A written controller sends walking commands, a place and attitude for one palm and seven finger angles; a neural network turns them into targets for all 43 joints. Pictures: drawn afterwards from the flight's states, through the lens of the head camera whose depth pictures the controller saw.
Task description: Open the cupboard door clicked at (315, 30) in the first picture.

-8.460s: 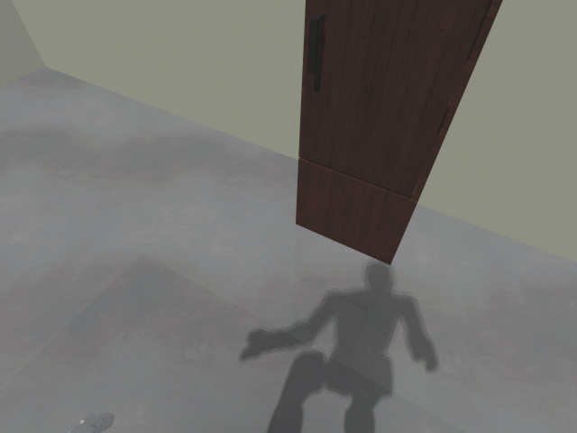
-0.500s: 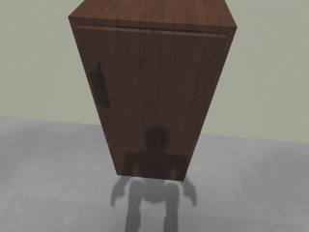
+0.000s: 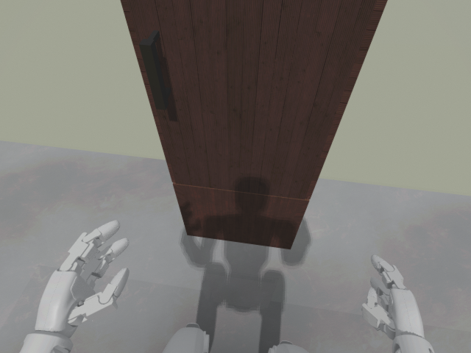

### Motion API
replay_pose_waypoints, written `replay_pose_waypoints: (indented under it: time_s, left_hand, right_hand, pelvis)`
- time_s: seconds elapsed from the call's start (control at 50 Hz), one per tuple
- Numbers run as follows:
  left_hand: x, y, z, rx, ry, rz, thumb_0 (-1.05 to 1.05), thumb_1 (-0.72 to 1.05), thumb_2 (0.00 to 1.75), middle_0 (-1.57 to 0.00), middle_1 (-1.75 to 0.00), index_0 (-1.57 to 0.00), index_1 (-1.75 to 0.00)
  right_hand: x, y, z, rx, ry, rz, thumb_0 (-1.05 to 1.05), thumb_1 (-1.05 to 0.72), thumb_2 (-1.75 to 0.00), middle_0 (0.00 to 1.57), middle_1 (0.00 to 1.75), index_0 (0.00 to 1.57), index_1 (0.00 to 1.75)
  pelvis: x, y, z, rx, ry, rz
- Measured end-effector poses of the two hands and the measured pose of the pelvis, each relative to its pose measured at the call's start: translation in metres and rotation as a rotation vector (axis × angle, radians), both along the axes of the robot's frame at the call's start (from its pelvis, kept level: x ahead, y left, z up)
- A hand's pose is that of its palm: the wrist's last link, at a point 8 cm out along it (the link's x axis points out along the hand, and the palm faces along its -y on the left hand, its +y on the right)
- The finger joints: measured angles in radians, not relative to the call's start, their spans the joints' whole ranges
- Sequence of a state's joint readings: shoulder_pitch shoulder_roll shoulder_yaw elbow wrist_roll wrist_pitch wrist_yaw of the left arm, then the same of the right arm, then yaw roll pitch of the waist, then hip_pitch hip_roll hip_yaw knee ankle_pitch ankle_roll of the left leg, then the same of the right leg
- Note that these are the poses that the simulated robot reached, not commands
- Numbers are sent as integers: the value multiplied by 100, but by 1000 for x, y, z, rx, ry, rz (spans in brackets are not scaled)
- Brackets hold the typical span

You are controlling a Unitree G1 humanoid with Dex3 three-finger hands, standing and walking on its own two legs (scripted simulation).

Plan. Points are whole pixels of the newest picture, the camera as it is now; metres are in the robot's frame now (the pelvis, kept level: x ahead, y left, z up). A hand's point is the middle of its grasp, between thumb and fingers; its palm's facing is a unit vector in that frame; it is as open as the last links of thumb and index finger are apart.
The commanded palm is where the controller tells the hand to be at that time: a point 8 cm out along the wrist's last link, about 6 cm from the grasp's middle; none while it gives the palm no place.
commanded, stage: raise the hand with hooked fingers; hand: left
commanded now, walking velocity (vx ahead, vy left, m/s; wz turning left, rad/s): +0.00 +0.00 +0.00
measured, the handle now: (158, 71) +0.59 +0.21 +0.15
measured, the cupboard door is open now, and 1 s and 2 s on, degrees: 0 0 0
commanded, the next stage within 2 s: move the hooked fingers beside the handle in 1.68 s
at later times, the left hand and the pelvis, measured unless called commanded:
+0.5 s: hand (73, 246) +0.24 +0.26 +0.09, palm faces -0.03 -1.00 -0.06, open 11.6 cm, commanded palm +0.22 +0.31 +0.10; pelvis +0.00 +0.03 +0.03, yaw +0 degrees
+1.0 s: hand (29, 200) +0.28 +0.31 +0.15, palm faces +0.00 -1.00 -0.05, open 13.9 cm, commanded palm +0.25 +0.35 +0.16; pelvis +0.01 +0.04 +0.05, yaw +1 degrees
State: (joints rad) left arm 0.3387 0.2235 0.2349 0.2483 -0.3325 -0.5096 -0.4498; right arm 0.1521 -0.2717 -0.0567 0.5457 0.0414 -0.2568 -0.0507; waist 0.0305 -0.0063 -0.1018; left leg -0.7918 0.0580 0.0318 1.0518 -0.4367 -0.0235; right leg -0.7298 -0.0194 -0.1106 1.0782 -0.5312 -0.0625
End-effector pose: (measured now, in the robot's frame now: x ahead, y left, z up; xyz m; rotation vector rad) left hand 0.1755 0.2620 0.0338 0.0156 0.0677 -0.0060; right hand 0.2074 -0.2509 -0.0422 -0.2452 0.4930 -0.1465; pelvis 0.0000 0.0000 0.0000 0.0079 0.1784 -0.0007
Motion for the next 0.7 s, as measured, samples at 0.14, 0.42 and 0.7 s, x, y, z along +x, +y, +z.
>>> replay_pose_waypoints:
  time_s: [0.14, 0.42, 0.7]
  left_hand:
    - [9, 12, 22, 37, -61, -1, 1, 44, 71, -24, -59, -23, -59]
    - [44, 43, 55, 45, -20, -26, 1, 12, 57, -26, -80, -25, -80]
    - [59, 72, 83, 45, -64, -11, 0, -21, 43, -28, -101, -28, -101]
  right_hand:
    - [-22, 24, -13, 5, 84, 25, 1, -90, -90, 20, 30, 20, 30]
    - [-81, 36, -7, 27, 201, -56, 1, -90, -90, 20, 30, 20, 30]
    - [-47, 48, 25, -17, 106, -12, 1, -90, -90, 20, 30, 20, 30]
  pelvis:
    - [-4, 4, 2, -35, -17, 22]
    - [-1, 27, 27, -38, -40, -1]
    - [6, 41, 39, -46, -88, 8]
